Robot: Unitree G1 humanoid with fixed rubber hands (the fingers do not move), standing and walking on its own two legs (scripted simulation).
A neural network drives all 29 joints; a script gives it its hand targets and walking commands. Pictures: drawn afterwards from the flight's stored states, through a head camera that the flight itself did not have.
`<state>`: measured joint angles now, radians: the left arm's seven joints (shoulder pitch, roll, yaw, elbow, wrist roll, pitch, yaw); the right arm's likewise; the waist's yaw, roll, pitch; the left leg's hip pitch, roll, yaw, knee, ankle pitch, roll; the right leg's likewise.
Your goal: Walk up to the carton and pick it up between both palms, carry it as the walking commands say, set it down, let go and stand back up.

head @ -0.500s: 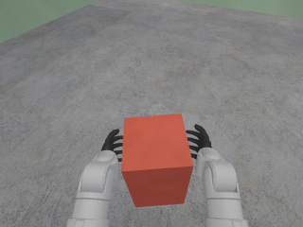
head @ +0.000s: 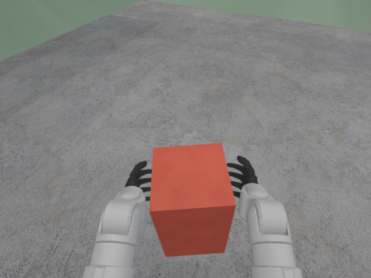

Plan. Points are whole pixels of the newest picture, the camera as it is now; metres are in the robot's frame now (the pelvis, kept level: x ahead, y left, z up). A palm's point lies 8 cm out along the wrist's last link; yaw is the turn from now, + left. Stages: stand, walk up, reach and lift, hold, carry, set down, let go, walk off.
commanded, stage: carry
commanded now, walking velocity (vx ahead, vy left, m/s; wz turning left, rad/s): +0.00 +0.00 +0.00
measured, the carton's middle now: (191, 204) +0.31 +0.00 -0.02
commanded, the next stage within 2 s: none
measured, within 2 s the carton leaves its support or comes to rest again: neither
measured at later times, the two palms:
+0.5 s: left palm (132, 188) +0.29 +0.12 +0.09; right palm (253, 184) +0.30 -0.12 +0.10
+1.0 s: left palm (60, 246) +0.17 +0.22 +0.08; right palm (187, 187) +0.29 +0.01 +0.09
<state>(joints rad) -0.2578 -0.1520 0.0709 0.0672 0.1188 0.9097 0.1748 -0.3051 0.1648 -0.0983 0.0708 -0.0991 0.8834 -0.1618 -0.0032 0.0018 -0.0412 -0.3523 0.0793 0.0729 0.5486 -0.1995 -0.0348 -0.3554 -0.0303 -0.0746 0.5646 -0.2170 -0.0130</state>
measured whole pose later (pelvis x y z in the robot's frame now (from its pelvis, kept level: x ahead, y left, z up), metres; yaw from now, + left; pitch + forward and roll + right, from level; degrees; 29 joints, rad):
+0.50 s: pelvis +0.00 +0.00 -0.01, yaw +3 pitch +2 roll +0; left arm -0.23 -0.15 0.01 -0.19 0.07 1.02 0.21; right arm -0.27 0.15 -0.06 -0.21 -0.03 1.00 -0.20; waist -0.03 0.02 -0.04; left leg -0.43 0.07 0.02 0.62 -0.22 -0.04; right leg -0.40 -0.04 -0.12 0.62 -0.24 -0.02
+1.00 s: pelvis -0.02 -0.01 +0.00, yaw +28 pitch +4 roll +2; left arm -0.19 -0.14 -0.01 -0.26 0.02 1.12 0.24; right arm -0.22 0.14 -0.04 -0.29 -0.03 1.11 -0.21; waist 0.00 -0.03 -0.02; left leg -0.63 -0.01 0.07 1.01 -0.38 -0.05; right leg -0.32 -0.14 -0.21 0.59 -0.33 -0.01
